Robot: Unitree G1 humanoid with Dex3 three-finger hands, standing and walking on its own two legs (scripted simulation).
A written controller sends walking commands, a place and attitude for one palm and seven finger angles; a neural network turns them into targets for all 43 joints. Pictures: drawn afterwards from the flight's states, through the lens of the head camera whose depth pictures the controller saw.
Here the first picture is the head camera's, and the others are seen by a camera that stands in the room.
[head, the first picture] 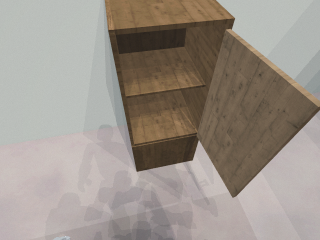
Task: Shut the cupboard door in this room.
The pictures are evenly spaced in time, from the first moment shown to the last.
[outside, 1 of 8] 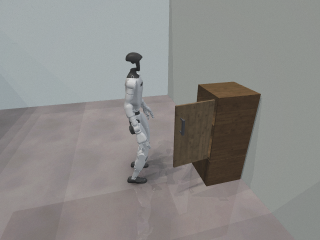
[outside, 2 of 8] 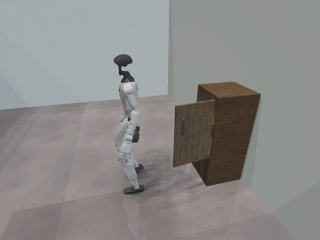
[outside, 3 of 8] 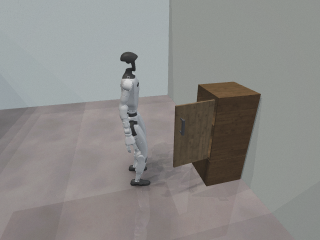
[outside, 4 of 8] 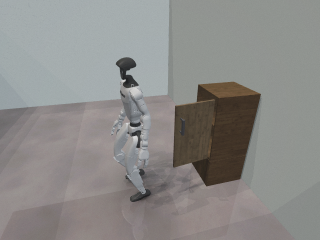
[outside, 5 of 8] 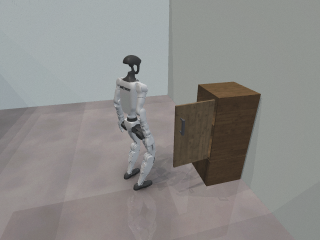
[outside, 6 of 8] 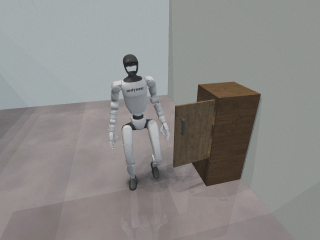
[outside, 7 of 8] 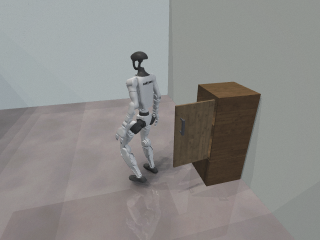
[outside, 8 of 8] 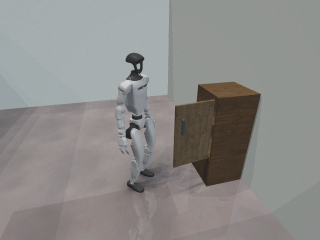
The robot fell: no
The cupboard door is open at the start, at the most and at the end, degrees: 97 97 97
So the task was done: no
